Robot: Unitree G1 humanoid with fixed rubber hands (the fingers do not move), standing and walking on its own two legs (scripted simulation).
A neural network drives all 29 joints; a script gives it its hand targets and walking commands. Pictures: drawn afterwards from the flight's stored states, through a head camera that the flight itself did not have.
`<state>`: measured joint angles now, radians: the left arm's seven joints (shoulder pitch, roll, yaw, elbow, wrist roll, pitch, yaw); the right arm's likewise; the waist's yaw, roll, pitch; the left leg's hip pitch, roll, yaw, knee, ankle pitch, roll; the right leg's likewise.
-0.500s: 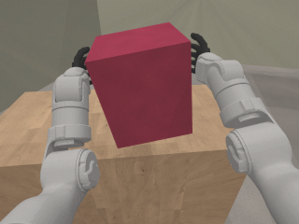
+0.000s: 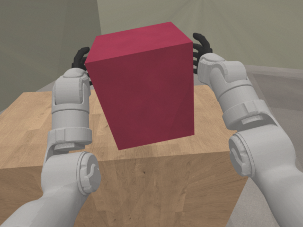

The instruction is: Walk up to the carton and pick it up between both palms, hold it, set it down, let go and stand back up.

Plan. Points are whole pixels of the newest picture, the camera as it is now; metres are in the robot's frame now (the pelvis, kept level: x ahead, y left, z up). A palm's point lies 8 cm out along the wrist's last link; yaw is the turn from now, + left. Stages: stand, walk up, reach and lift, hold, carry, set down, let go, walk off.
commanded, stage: hold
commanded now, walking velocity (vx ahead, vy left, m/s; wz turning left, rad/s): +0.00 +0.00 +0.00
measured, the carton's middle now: (144, 85) +0.40 +0.00 +0.26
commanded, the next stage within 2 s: set down in 0.94 s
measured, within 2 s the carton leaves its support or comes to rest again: neither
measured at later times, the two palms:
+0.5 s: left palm (76, 74) +0.37 +0.17 +0.31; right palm (203, 60) +0.36 -0.13 +0.34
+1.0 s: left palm (80, 75) +0.38 +0.16 +0.30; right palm (203, 62) +0.37 -0.14 +0.33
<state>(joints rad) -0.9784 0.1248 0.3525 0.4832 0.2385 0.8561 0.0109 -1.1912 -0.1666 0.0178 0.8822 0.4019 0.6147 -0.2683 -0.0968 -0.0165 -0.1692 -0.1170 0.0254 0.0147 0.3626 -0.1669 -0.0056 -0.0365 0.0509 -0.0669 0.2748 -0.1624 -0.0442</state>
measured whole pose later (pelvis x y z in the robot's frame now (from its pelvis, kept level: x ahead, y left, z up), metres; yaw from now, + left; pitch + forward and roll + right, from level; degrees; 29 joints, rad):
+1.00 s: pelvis +0.00 +0.00 +0.00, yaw +0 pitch -4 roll -1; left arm -1.01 0.13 0.34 0.55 0.23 0.84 0.02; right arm -1.22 -0.17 0.01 0.93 0.38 0.61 -0.26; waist -0.10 -0.02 -0.18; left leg -0.13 0.02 0.01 0.36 -0.16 0.00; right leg -0.05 0.05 -0.07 0.27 -0.16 -0.04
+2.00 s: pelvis +0.00 +0.01 +0.00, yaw +1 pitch -8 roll +0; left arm -1.07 0.12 0.40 0.72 0.34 0.53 0.01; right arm -1.13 -0.03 -0.32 1.06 -0.02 0.18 -0.13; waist -0.05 -0.08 -0.01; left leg -0.03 -0.01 0.01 0.31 -0.14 0.01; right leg 0.02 0.02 -0.07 0.30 -0.18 -0.03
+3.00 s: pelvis +0.02 +0.00 +0.00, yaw +0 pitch -4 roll +0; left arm -1.05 0.09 0.50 0.86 0.35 0.34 0.02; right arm -1.10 0.03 -0.54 1.06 -0.23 0.08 -0.09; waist -0.01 -0.09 0.01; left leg -0.07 0.00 0.02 0.30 -0.16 0.00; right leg -0.03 0.03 -0.06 0.29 -0.20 -0.04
